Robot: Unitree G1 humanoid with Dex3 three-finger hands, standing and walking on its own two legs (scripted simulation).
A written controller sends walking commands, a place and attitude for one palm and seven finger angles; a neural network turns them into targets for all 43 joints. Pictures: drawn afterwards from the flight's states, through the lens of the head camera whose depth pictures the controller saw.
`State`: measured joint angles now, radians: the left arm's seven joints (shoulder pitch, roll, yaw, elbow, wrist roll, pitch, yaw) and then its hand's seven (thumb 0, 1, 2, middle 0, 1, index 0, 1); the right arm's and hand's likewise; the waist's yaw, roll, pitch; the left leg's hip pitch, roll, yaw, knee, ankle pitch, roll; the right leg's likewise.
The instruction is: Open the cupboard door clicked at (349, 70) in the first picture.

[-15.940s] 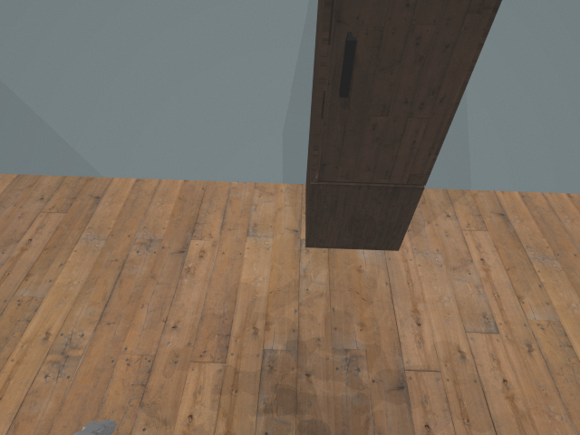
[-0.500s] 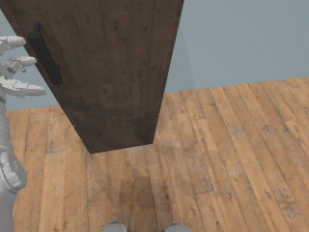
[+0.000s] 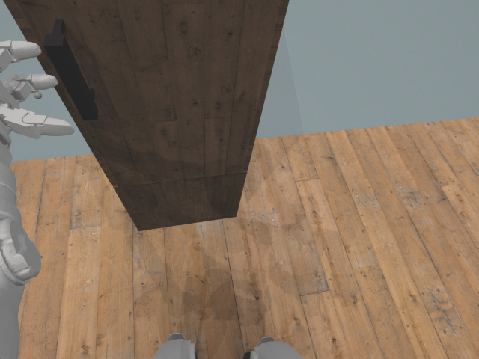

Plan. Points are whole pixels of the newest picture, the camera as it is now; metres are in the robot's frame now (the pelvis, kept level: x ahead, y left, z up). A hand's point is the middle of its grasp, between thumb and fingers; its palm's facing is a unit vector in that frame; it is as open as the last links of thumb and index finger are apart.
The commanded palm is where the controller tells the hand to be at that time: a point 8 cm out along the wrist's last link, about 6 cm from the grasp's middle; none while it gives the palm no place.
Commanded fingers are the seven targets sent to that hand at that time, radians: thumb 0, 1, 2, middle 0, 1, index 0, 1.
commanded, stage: move the hooked fingers beside the handle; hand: left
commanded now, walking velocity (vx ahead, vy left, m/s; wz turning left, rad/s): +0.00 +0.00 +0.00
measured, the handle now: (76, 73) +0.55 +0.23 +0.11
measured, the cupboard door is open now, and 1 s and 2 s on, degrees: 0 0 0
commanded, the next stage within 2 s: slide the fingers in behind the handle in 0.30 s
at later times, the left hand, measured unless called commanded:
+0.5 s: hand (26, 98) +0.50 +0.29 +0.11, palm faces +0.11 -0.99 +0.00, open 14.0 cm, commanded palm +0.48 +0.32 +0.11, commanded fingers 0.00 -0.50 0.30 -0.30 -1.20 -0.30 -1.20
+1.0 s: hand (60, 96) +0.50 +0.24 +0.12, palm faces +0.11 -0.99 +0.00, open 14.0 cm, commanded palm +0.47 +0.29 +0.11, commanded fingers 0.00 -0.50 0.30 -0.30 -1.20 -0.30 -1.20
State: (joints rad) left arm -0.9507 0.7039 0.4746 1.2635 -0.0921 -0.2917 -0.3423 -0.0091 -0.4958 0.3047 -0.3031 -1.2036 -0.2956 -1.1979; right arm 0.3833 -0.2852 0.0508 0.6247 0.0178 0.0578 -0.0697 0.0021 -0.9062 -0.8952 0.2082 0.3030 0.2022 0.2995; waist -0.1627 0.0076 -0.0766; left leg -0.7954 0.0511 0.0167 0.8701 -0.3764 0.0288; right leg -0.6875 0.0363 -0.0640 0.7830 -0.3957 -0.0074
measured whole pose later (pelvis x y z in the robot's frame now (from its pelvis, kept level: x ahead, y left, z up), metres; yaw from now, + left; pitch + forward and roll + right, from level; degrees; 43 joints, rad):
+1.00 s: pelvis +0.00 +0.00 +0.00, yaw +0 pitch +16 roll -3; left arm -0.90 0.59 0.43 1.18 -0.11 -0.29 -0.26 -0.01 -0.50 0.30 -0.30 -1.20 -0.29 -1.20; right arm 0.40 -0.26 0.04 0.63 0.01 0.06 -0.04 0.00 -0.91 -0.90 0.21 0.30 0.20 0.30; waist -0.15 0.02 -0.09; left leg -0.77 0.05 0.02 0.87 -0.39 0.03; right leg -0.67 0.03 -0.06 0.79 -0.40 0.00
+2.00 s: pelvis +0.01 -0.01 +0.00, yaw +0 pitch +16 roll -3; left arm -0.87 0.50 0.41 1.14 -0.10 -0.31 -0.18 -0.01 -0.50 0.30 -0.31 -1.20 -0.30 -1.20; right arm 0.41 -0.26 0.02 0.64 0.01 0.05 -0.02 0.00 -0.91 -0.90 0.21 0.30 0.20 0.30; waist -0.14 0.03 -0.10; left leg -0.75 0.05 0.03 0.86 -0.39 0.02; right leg -0.66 0.04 -0.05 0.79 -0.41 -0.01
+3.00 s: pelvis +0.00 -0.01 +0.00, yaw +0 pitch +16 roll -3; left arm -0.89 0.51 0.40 1.17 -0.10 -0.31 -0.17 0.01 0.70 0.82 -0.36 -1.35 -0.36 -1.35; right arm 0.41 -0.27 0.02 0.66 0.01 0.05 -0.03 0.00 -0.91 -0.90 0.21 0.30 0.20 0.30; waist -0.15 0.03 -0.10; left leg -0.76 0.05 0.03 0.86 -0.38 0.02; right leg -0.67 0.04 -0.05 0.79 -0.40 -0.02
